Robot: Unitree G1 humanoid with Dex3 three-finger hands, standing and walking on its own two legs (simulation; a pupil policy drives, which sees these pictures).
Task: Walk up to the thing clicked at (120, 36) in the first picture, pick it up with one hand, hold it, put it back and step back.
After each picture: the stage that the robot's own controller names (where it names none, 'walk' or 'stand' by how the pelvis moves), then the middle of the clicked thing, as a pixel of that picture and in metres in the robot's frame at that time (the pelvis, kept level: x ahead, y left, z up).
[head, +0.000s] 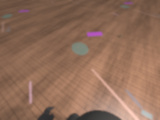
stand; (120, 36) +2.18 -0.71 -0.72
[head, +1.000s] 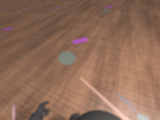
walk; (105, 38) +2.12 -0.19 -0.69
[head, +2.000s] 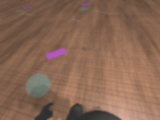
walk; (85, 48) +1.48 +0.25 -0.71
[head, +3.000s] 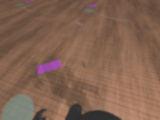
walk; (85, 65) +0.96 +0.17 -0.71
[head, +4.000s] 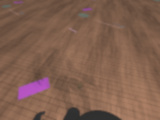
walk; (79, 86) +0.56 +0.14 -0.70
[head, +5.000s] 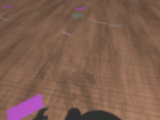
stand; (77, 102) +0.30 +0.16 -0.69
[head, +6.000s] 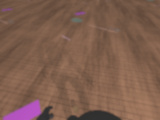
stand; (75, 109) +0.25 +0.16 -0.72
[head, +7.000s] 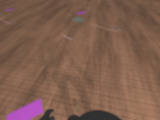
stand; (77, 108) +0.26 +0.15 -0.72
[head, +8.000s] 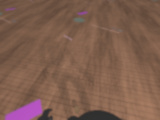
stand; (76, 109) +0.25 +0.15 -0.73
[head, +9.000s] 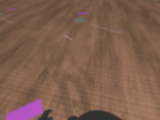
stand; (77, 109) +0.25 +0.15 -0.73
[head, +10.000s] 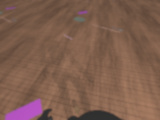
stand; (76, 109) +0.24 +0.14 -0.73
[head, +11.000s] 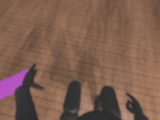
go down; (74, 80) +0.32 +0.15 -0.47
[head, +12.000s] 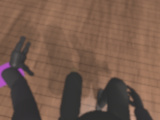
go down; (73, 71) +0.35 +0.16 -0.32
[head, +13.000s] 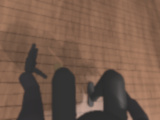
close in; (58, 68) +0.34 +0.19 -0.23
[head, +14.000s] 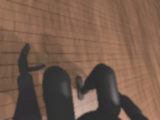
close; (41, 62) +0.38 +0.21 -0.21
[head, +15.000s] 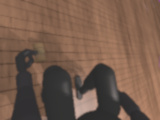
close; (39, 52) +0.44 +0.22 -0.25
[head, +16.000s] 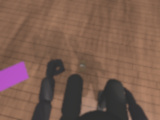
lift; (82, 66) +0.45 +0.10 -0.37
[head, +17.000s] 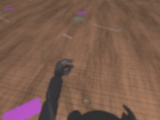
close; (86, 101) +0.38 +0.03 -0.69
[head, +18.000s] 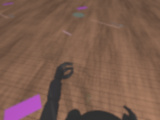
close; (88, 98) +0.38 +0.00 -0.71
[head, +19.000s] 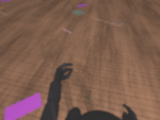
stand; (90, 97) +0.39 -0.04 -0.70
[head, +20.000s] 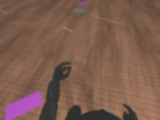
stand; (93, 96) +0.39 -0.07 -0.69
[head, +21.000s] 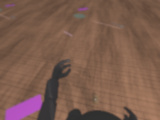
stand; (95, 99) +0.39 -0.10 -0.70
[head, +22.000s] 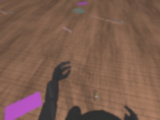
stand; (97, 97) +0.39 -0.12 -0.69
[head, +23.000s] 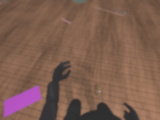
stand; (98, 91) +0.40 -0.14 -0.65
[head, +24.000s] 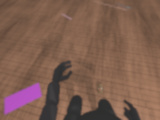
stand; (100, 88) +0.40 -0.15 -0.62
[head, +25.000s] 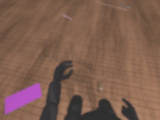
stand; (101, 88) +0.41 -0.16 -0.62
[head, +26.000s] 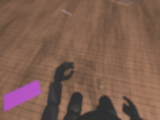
close; (101, 86) +0.41 -0.15 -0.59
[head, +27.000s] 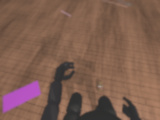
close; (100, 86) +0.41 -0.15 -0.60
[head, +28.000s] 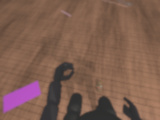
close; (99, 86) +0.41 -0.14 -0.60
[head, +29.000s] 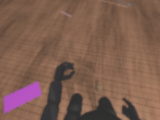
close; (99, 87) +0.41 -0.13 -0.61
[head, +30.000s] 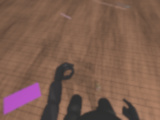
close; (97, 87) +0.41 -0.12 -0.61
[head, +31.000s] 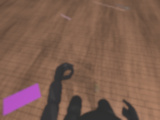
close; (96, 88) +0.40 -0.11 -0.62
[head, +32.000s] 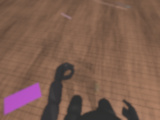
close; (96, 88) +0.40 -0.10 -0.62
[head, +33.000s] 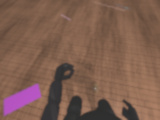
close; (95, 88) +0.40 -0.10 -0.63
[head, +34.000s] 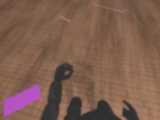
close; (95, 89) +0.40 -0.09 -0.63
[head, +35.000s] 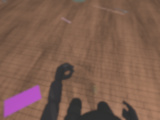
hold; (94, 90) +0.40 -0.09 -0.64
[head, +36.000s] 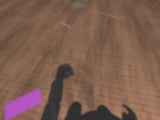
hold; (93, 93) +0.39 -0.08 -0.67
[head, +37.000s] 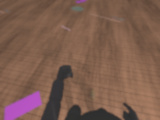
crouch; (92, 95) +0.39 -0.07 -0.69
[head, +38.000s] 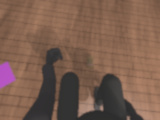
lower; (90, 62) +0.48 -0.04 -0.32
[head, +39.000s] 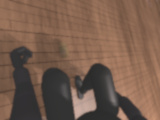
lower; (64, 50) +0.50 +0.03 -0.25
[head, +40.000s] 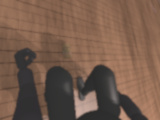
lower; (67, 51) +0.49 +0.04 -0.25
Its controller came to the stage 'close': yes
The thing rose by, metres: 0.01
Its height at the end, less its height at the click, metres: -0.02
